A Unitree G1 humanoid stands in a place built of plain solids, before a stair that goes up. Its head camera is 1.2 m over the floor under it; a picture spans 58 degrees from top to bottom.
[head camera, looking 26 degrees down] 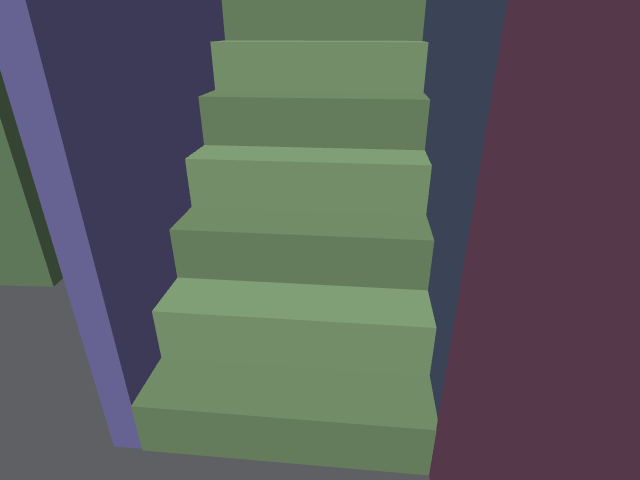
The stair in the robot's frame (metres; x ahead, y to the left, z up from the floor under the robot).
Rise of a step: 0.19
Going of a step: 0.21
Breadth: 0.90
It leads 6 degrees to the right of straight ahead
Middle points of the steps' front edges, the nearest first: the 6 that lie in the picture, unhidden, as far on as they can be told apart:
0.90 0.11 0.19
1.11 0.09 0.38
1.32 0.07 0.58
1.53 0.05 0.77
1.74 0.03 0.96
1.95 0.01 1.15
